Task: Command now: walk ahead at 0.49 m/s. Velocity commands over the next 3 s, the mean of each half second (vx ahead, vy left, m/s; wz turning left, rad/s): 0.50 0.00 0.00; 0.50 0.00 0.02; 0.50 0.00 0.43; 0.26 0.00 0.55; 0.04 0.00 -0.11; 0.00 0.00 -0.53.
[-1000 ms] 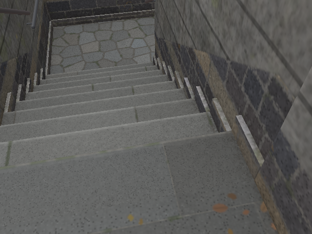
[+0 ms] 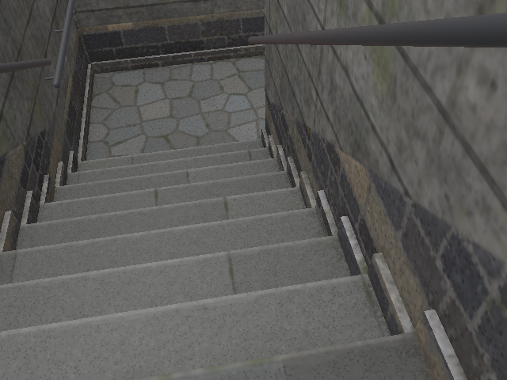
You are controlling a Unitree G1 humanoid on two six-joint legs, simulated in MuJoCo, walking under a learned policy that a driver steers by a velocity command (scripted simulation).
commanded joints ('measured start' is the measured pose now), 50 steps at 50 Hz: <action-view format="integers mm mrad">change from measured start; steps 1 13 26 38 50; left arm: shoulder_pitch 6 78 -19 -243 26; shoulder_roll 124 164 99 116 150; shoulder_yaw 19 33 52 41 44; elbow -37 17 -62 -117 -9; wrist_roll -8 -16 -8 -28 -48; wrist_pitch -3 43 62 25 2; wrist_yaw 21 35 81 27 -16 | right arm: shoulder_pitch -7 -58 68 221 63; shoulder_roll -13 -115 -88 -94 -85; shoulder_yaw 1 -39 -38 -50 -42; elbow -59 -128 -10 81 -92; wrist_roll -17 3 -28 -16 39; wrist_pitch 0 -30 -10 19 10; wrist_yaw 10 58 33 2 6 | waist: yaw -36 -93 -8 -61 -22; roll -95 -172 31 -11 -127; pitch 62 -5 -16 42 56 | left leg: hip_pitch -41 279 431 746 -247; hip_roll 16 -123 70 153 -124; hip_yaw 8 70 -156 -158 -156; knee -155 -522 -879 -791 250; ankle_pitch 200 111 196 364 -337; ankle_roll -19 82 210 242 79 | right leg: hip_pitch -77 117 -481 -675 -21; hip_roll -260 -307 -208 -224 -482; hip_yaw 159 111 154 181 516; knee -144 176 805 565 133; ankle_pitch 167 429 -40 51 -3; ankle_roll -162 -47 29 14 -219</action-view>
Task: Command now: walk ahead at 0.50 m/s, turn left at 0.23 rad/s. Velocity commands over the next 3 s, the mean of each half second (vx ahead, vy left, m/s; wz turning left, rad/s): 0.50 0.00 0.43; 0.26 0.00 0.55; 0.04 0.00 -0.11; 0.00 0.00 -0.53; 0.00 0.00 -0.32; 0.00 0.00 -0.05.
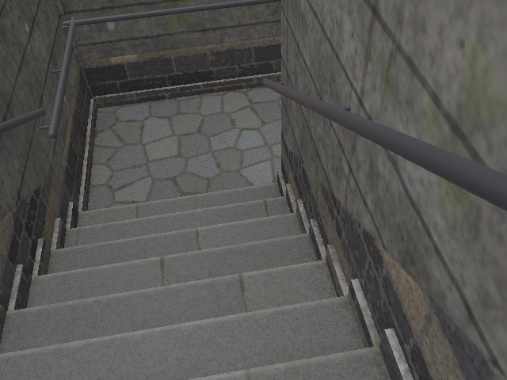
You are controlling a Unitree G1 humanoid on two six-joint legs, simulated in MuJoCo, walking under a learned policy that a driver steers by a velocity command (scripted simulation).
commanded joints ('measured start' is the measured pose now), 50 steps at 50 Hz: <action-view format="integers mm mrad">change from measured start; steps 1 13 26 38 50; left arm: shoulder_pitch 26 177 37 -176 22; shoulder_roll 121 87 36 18 135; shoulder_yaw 12 34 32 24 -14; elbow -19 16 -181 -391 -268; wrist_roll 29 -11 51 50 73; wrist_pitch -5 11 10 21 124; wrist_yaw -4 90 119 64 90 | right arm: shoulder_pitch -49 -158 -44 125 -152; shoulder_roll -80 9 -45 54 65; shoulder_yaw -25 -27 -12 6 42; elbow -124 -199 -122 -110 -344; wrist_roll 4 -32 -22 -2 26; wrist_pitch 29 103 -1 73 174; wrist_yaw -10 45 2 -93 -94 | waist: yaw -16 62 89 -41 -28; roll -65 -146 -20 55 -53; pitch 68 141 34 35 67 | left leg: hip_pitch -327 12 105 5 -537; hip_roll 117 74 311 -42 -7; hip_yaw -65 112 -530 -268 -4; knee -8 -570 -742 -306 1081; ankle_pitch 68 1033 542 362 -40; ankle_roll -19 -48 221 79 -162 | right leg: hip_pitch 99 -138 -617 -50 15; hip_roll -337 -192 -89 84 -275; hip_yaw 384 -58 211 133 423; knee -370 111 653 -241 -419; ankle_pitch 255 -108 137 826 373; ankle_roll -269 -51 41 20 -298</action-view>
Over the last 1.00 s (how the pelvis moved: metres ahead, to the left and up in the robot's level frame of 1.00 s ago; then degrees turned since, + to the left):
0.48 0.07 -0.03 2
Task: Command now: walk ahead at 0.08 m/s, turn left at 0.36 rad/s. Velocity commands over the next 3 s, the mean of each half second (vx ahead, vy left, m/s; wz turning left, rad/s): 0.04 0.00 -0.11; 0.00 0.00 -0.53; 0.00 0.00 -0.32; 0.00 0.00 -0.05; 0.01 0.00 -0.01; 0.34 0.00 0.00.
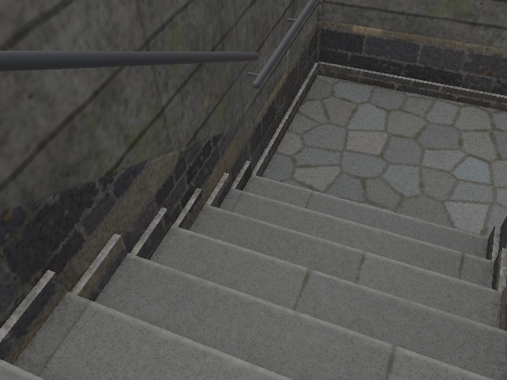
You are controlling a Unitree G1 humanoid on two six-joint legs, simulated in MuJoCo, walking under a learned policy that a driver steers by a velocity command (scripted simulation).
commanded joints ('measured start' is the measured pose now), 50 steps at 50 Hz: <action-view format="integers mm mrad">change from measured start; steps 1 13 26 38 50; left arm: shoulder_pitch -68 150 -30 -163 -393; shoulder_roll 160 99 91 156 59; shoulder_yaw -8 -8 8 66 -9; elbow -109 -132 -265 -302 -493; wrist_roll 12 -17 -39 -39 -43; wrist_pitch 17 12 98 74 78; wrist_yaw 20 72 64 30 24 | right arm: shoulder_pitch -71 -305 -346 3 316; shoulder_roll -8 7 57 -120 -265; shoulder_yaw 7 25 17 -24 -37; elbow -154 -277 -246 -110 -86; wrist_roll -2 -39 -78 -113 -94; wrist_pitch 35 -31 -57 -37 -64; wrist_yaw -32 -15 44 41 -77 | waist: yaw -53 43 35 31 -152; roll -88 -176 -73 130 80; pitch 54 -78 50 27 -133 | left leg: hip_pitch -166 -322 103 547 842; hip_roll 56 212 54 441 518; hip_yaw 81 55 236 -187 10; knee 111 -403 -1353 -1885 -1648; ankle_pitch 181 352 521 430 902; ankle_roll -15 -80 1 278 240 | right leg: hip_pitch -102 306 112 -817 -904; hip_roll -320 -287 -143 92 -35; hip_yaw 320 479 230 172 176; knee -245 -75 -123 1430 1777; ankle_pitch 108 350 73 -303 -272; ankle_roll -180 -249 -86 173 209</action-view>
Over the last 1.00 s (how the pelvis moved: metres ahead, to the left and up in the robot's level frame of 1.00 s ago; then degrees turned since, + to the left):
0.44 0.10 -0.35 31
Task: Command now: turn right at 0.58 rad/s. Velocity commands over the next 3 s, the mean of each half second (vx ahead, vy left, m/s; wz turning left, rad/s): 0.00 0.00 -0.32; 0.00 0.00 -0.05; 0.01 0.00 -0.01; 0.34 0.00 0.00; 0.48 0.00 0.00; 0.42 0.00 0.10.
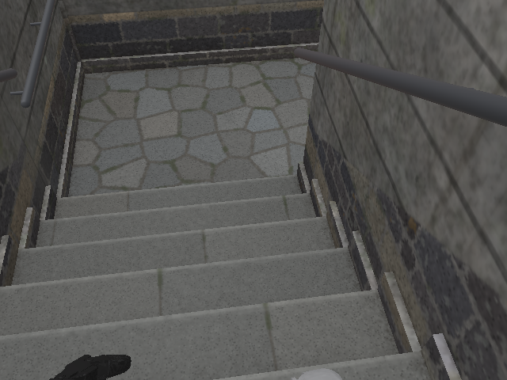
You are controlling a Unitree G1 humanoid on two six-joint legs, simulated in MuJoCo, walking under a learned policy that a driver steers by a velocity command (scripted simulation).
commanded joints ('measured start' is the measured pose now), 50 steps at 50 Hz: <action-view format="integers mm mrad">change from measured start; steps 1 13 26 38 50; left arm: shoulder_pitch -190 562 205 272 162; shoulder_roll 46 360 147 40 91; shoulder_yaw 9 75 26 23 29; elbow -155 238 240 357 352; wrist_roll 2 36 36 10 12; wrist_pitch -29 -192 -103 -115 -137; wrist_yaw -3 -68 13 6 -11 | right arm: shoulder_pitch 118 -848 -417 -362 -193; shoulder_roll -194 -67 -6 48 -13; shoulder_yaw -68 -49 -62 -56 -57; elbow -36 -379 -221 -66 -32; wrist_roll -1 16 18 9 -11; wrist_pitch -20 -32 30 -3 33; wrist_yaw -21 54 71 122 93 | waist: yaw -61 486 -10 99 31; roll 174 -480 6 55 27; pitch -147 437 -211 -76 -142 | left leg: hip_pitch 348 -854 -204 283 438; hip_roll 290 -161 -143 -88 -71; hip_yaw -283 -118 -360 -320 -310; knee -110 912 602 -294 -357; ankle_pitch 488 -565 247 359 571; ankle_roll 227 88 -108 58 60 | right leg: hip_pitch -220 254 680 750 763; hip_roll -78 -168 -233 -76 -119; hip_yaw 72 852 724 322 224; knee -68 -2298 -1789 -2002 -2000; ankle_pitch -89 -728 704 431 544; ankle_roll -12 -264 -461 -224 -147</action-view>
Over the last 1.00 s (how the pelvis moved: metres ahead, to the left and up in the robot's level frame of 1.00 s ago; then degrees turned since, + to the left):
0.03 0.06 -0.01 -25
